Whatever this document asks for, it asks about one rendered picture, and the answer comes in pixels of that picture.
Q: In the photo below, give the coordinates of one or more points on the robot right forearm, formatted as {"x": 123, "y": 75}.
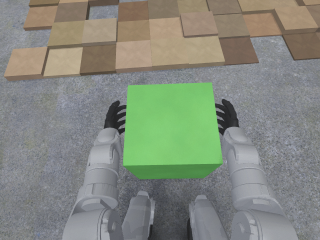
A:
{"x": 249, "y": 184}

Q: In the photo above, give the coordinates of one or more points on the robot thigh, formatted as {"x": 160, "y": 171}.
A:
{"x": 205, "y": 219}
{"x": 139, "y": 217}

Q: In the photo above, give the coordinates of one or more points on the carton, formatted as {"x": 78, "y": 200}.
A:
{"x": 171, "y": 131}

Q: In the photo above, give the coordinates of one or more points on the robot left forearm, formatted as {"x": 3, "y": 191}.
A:
{"x": 101, "y": 176}

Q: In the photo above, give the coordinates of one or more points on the right robot hand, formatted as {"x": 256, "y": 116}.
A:
{"x": 229, "y": 116}

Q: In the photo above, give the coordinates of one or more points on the robot left thigh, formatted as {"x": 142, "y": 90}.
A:
{"x": 139, "y": 217}

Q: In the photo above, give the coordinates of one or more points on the robot right thigh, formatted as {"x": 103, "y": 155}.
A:
{"x": 205, "y": 219}

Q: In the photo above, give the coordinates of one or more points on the left robot upper arm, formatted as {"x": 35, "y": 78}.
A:
{"x": 98, "y": 224}

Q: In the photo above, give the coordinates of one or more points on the left robot hand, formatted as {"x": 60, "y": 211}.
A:
{"x": 112, "y": 117}

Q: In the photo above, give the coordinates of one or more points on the right robot upper arm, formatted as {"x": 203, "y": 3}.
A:
{"x": 251, "y": 224}

